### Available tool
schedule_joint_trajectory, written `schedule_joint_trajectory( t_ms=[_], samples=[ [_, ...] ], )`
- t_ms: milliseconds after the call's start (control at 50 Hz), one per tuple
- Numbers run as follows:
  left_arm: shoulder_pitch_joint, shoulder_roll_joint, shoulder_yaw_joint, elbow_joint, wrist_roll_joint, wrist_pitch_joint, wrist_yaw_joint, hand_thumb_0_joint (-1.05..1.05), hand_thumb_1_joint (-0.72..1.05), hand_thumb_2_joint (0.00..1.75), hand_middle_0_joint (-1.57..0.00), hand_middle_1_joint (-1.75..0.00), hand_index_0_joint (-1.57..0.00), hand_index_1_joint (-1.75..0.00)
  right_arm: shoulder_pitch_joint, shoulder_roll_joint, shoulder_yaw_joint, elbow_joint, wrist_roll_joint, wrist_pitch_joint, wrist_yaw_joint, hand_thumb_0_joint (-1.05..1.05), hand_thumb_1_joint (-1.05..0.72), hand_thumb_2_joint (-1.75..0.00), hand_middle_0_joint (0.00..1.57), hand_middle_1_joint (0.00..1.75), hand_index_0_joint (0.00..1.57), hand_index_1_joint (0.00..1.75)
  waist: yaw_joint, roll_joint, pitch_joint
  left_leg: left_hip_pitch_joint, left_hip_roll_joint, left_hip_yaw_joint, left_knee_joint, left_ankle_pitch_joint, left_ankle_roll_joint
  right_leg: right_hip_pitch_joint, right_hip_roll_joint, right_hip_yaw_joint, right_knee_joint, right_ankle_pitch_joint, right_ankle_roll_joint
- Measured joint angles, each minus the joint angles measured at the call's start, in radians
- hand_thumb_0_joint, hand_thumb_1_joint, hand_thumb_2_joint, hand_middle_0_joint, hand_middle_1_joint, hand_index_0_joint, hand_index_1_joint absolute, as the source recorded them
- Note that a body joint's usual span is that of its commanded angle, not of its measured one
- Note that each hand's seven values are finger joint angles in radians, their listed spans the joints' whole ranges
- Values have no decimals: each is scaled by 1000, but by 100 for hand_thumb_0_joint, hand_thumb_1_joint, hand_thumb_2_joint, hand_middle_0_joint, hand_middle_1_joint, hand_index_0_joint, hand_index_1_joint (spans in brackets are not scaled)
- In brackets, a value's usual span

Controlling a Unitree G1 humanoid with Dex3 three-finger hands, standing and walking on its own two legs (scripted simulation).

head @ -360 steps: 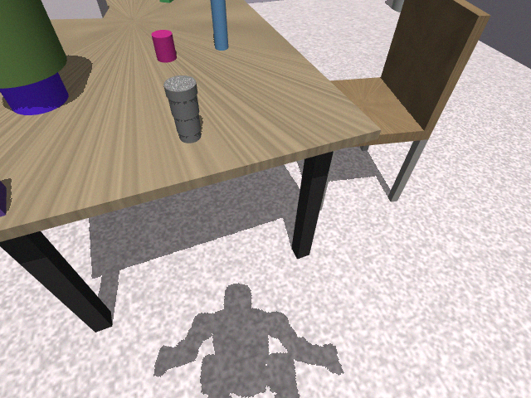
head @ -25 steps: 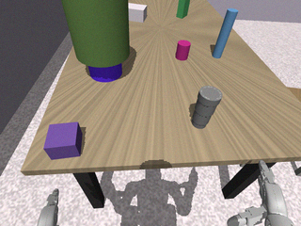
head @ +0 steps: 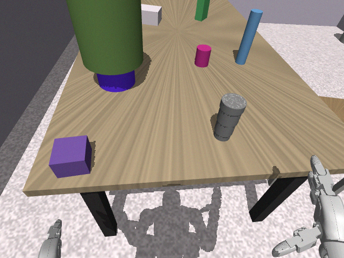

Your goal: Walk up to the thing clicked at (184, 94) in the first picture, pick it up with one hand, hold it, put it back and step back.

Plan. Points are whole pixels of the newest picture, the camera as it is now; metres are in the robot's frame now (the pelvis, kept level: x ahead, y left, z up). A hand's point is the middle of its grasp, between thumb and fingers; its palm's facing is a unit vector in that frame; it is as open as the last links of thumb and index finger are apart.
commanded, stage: rise first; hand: right
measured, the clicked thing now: (227, 119) +0.48 -0.20 +0.03
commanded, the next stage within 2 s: go down in 0.60 s
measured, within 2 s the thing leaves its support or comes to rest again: neither
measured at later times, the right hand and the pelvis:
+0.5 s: hand (302, 203) +0.18 -0.24 +0.11, palm faces +0.30 +0.87 -0.40, open 17.5 cm; pelvis -0.01 +0.00 +0.00, yaw +0 degrees
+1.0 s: hand (311, 188) +0.20 -0.26 +0.13, palm faces +0.34 +0.88 -0.33, open 17.6 cm; pelvis -0.01 +0.00 +0.00, yaw +0 degrees
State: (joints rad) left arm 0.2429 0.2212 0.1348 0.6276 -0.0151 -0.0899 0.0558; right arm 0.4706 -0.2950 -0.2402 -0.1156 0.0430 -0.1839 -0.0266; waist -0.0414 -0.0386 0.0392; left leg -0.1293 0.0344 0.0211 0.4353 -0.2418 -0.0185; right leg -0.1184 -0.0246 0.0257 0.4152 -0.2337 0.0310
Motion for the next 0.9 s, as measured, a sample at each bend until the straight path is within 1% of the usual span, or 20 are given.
schedule_joint_trajectory(
  t_ms=[220, 480, 600, 740, 780, 840, 900],
  samples=[
    [-2, -9, 11, 14, 2, -32, -8, -1, -54, 5, -6, -6, -5, -6, -4, -5, -17, -50, -1, -49, 8, -1, 56, -3, 6, 6, 6, 5, 0, -4, 9, -5, 3, -1, 1, 10, -2, -6, 3, -1, 2, 9, -3],
    [-8, -4, 31, 27, 2, -40, -13, -1, -54, 6, -6, -6, -5, -6, -2, -13, -34, -87, 0, -85, 16, -1, 56, -4, 6, 6, 6, 6, 1, -8, 13, -3, 3, -2, -2, 14, -3, -5, 3, -2, 4, 11, -4],
    [-2, -6, 31, 12, 0, -42, -14, -1, -54, 7, -6, -6, -5, -6, 6, -11, -38, -116, 1, -98, 20, -1, 56, -4, 6, 6, 6, 6, -1, -6, 11, -3, 4, -2, -2, 14, -4, -5, 4, -2, 3, 11, -4],
    [-9, -7, 46, 27, -2, -40, -17, -1, -54, 7, -6, -7, -5, -6, 12, -14, -53, -139, 4, -104, 23, -1, 56, -5, 6, 6, 6, 6, -4, -7, 8, -1, 6, -1, -1, 11, -5, -4, 6, -2, 5, 8, -5],
    [-17, -8, 41, 33, 8, -40, -20, -1, -53, 7, -6, -7, -5, -6, 20, -1, -61, -148, 2, -123, 25, -1, 55, -5, 6, 6, 6, 6, 2, -5, 1, -10, 6, -1, 6, 8, -6, -13, 6, -1, 12, 5, -5],
    [-28, -14, 39, 51, 16, -41, -22, -1, -53, 6, -6, -7, -6, -6, 7, 11, -73, -125, 1, -150, 38, -1, 56, -5, 5, 6, 6, 6, 4, 0, -11, -22, 5, -2, 20, 1, -5, -25, 5, -1, 26, -3, -4],
    [-40, -19, 41, 63, 21, -34, -20, -1, -53, 5, -6, -7, -6, -6, -26, 11, -93, -86, 13, -150, 54, -1, 57, -6, 5, 6, 6, 6, 7, 2, -17, -28, 4, 0, 30, -5, -4, -32, 3, 1, 37, -8, -3]
  ],
)
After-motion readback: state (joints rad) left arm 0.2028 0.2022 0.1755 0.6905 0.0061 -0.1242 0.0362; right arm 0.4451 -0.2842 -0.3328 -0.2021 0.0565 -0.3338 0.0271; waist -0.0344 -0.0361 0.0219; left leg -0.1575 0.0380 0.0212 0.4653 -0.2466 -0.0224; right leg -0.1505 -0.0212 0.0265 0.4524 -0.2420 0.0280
